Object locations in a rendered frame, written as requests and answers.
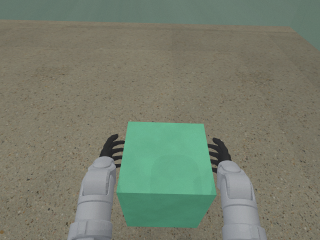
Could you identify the robot left forearm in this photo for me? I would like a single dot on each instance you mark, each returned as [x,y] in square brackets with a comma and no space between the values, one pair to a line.
[95,201]

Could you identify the right robot hand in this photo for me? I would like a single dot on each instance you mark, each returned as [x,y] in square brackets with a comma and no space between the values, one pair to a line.
[222,155]

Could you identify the left robot hand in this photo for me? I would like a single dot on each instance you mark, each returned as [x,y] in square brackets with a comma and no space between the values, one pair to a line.
[107,150]

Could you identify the carton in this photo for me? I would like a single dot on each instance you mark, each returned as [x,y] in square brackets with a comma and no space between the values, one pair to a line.
[166,177]

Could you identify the robot right forearm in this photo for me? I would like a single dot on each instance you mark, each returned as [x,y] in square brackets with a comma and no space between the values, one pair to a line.
[238,203]

